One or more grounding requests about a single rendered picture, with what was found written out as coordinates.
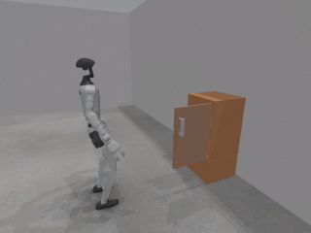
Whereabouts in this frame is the left robot thigh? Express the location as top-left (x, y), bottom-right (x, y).
top-left (100, 155), bottom-right (108, 165)

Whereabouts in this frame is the robot left shin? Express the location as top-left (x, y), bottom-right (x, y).
top-left (97, 162), bottom-right (109, 187)

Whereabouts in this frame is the robot left hand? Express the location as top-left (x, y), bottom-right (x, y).
top-left (99, 118), bottom-right (110, 130)

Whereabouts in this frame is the robot right hand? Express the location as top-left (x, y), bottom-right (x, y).
top-left (107, 140), bottom-right (125, 162)

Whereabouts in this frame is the handle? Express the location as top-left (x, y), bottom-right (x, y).
top-left (178, 117), bottom-right (185, 137)

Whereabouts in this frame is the right robot upper arm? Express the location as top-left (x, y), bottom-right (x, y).
top-left (84, 85), bottom-right (96, 121)

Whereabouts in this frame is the right robot forearm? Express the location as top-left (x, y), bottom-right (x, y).
top-left (88, 113), bottom-right (113, 144)

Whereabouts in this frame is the cupboard door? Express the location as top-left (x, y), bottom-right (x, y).
top-left (172, 103), bottom-right (212, 169)

